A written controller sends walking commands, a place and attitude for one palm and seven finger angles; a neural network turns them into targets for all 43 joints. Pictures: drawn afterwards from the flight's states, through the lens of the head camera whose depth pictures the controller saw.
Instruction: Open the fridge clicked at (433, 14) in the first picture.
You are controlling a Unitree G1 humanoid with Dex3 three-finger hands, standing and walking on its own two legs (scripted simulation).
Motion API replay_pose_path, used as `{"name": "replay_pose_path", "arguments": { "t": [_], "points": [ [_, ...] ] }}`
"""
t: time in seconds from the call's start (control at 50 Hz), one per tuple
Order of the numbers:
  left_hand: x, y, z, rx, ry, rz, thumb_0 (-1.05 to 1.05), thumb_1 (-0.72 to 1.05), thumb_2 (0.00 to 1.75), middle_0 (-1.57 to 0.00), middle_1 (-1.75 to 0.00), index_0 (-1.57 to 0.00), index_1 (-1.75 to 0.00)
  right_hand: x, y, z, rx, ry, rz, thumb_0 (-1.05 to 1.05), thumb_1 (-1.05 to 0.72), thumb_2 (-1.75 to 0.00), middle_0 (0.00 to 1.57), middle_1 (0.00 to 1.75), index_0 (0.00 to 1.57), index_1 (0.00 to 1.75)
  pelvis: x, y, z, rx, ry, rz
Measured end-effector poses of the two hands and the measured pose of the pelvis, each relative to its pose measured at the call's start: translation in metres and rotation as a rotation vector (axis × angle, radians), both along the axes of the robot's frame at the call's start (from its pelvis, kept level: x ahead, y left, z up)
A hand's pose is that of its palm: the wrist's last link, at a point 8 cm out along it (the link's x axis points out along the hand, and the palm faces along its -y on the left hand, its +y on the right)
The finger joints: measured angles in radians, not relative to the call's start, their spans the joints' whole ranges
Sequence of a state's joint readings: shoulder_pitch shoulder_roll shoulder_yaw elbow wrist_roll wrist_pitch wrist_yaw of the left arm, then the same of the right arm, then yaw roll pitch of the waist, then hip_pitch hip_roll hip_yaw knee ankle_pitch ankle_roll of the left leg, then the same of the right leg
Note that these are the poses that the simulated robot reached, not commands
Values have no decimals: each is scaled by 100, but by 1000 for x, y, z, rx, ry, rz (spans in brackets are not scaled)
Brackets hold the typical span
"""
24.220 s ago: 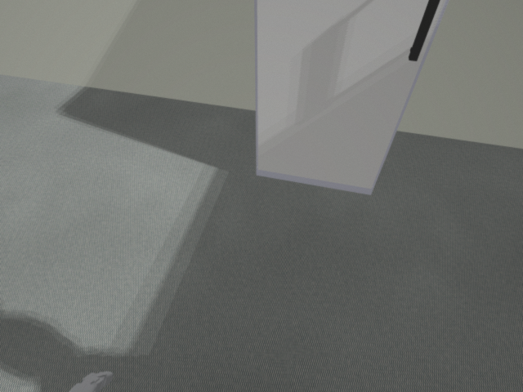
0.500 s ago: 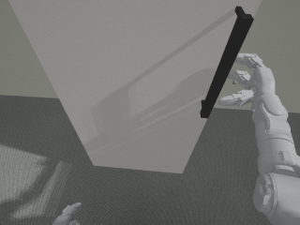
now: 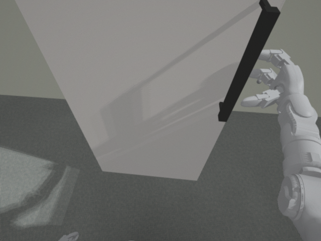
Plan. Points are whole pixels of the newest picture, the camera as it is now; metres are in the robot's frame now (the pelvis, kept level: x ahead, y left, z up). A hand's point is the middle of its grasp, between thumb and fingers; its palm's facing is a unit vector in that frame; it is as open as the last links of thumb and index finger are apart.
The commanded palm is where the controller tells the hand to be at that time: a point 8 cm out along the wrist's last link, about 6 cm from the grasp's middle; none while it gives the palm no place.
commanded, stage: slide the fingers in behind the handle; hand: right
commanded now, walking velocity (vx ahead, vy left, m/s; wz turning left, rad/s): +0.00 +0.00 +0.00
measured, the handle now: (238, 72) +0.51 -0.13 +0.16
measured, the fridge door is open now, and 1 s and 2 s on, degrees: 2 2 1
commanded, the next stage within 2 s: grip the handle and tug to test in 1.62 s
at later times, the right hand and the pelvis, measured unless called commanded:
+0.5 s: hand (247, 82) +0.46 -0.14 +0.17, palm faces -0.05 +1.00 -0.03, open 13.9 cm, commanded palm +0.43 -0.19 +0.17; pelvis +0.00 +0.00 +0.00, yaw +0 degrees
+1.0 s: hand (241, 81) +0.46 -0.13 +0.17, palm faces -0.05 +1.00 -0.03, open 13.9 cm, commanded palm +0.44 -0.17 +0.17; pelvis +0.00 +0.01 +0.00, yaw +0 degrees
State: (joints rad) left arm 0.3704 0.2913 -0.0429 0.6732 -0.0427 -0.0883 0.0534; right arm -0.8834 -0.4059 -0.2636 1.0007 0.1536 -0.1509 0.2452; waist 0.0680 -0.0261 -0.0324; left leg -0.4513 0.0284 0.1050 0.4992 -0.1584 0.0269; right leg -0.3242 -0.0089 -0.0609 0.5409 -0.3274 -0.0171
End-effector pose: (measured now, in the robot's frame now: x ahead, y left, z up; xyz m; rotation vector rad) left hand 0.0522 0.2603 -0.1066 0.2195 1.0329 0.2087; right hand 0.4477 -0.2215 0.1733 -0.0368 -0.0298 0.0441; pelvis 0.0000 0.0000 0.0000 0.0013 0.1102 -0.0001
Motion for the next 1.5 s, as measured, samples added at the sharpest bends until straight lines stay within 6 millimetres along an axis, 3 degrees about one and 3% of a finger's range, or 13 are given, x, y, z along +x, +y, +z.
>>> {"name": "replay_pose_path", "arguments": {
  "t": [0.14, 0.44, 0.6, 1.08, 1.5],
  "points": [
    [1, -3, 0, -15, -14, 4, 1, 91, 90, -20, -30, -20, -30, -2, 14, 1, 18, -9, 21, -1, 50, -30, 31, 121, 31, 121, 1, -1, 1, -2, -6, 8],
    [39, -9, 5, -36, -104, -30, 1, 91, 90, -20, -30, -20, -30, -9, 27, 0, 5, -1, 4, -1, 50, -30, 30, 120, 30, 120, 2, 2, 2, -3, -25, 8],
    [49, -8, 7, -35, -119, -45, 1, 91, 90, -20, -30, -20, -30, -9, 33, 2, 9, 1, 9, -1, 50, -30, 30, 120, 30, 120, 3, 5, 3, -5, -26, 4],
    [28, -5, 1, -33, -59, -17, 1, 91, 90, -20, -30, -20, -30, -2, 46, -5, 13, 19, 11, -1, 50, -30, 31, 121, 30, 120, 3, 5, 3, -5, -21, 4],
    [28, -11, 2, -34, -73, -23, 1, 91, 90, -20, -30, -20, -30, 0, 45, -6, 18, 12, 12, -1, 50, -30, 32, 122, 32, 121, 2, 1, 2, -5, -18, 8]
  ]
}}
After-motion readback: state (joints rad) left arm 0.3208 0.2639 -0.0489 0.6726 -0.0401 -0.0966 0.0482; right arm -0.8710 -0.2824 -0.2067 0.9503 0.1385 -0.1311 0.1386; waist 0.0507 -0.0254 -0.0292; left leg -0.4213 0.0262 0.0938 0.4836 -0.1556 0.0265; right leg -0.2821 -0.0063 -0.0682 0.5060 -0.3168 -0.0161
